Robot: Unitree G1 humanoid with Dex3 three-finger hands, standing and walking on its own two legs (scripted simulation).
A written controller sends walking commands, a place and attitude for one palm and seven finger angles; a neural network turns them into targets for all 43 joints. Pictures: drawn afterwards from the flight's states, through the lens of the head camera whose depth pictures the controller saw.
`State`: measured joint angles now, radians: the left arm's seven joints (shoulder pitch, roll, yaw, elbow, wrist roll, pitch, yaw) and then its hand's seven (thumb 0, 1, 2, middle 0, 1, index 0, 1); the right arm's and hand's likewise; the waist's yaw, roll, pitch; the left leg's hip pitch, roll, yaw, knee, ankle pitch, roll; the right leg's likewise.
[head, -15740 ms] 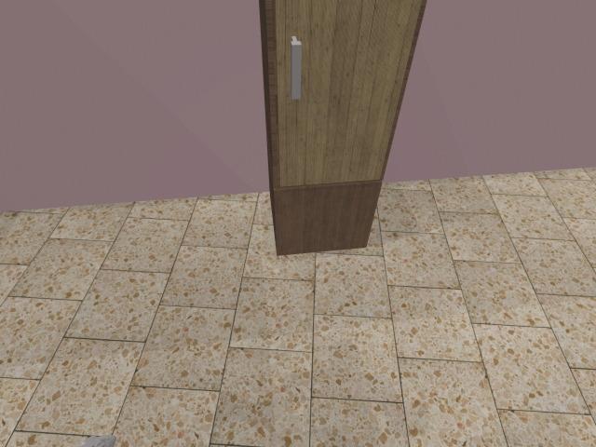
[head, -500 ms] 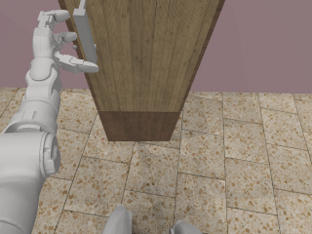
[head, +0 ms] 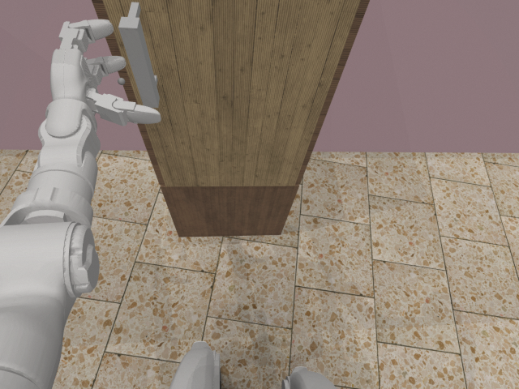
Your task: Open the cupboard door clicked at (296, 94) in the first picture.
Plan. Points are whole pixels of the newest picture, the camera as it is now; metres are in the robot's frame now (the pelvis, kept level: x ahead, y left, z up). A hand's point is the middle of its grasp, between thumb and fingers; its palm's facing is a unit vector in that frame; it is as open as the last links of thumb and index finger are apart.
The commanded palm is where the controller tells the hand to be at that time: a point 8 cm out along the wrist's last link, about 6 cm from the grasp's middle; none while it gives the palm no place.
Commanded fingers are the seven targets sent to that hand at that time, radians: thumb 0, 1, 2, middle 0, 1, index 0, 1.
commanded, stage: move the hooked fingers beside the handle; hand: left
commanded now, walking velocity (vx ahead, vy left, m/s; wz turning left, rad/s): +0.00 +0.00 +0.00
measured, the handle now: (143, 58) +0.58 +0.17 +0.13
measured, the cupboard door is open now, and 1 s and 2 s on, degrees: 0 0 0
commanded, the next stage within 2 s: none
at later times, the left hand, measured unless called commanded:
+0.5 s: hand (114, 79) +0.53 +0.20 +0.13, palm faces +0.08 -1.00 -0.01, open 14.7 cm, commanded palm +0.51 +0.22 +0.13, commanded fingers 0.00 -0.50 0.30 -0.30 -1.20 -0.30 -1.20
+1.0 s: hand (107, 80) +0.53 +0.21 +0.13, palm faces +0.04 -1.00 +0.00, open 14.1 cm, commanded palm +0.51 +0.26 +0.13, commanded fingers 0.00 -0.50 0.30 -0.30 -1.20 -0.30 -1.20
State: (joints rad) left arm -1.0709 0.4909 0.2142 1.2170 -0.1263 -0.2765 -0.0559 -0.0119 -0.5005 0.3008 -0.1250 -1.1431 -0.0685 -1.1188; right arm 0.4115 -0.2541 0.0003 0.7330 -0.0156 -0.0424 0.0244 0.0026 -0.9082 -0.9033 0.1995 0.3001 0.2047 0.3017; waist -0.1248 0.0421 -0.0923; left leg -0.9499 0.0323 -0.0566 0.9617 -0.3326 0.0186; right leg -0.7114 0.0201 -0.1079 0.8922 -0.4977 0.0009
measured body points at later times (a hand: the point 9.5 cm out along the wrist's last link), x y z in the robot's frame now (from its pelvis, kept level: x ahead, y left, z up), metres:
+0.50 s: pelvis +0.01 +0.00 +0.01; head +0.12 +0.01 +0.44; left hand +0.52 +0.25 +0.13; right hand -0.01 -0.27 -0.10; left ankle +0.07 +0.10 -0.68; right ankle -0.04 -0.13 -0.68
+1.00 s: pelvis +0.01 -0.01 +0.01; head +0.11 +0.01 +0.45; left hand +0.52 +0.26 +0.13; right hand +0.00 -0.28 -0.10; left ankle +0.07 +0.10 -0.68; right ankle -0.04 -0.13 -0.68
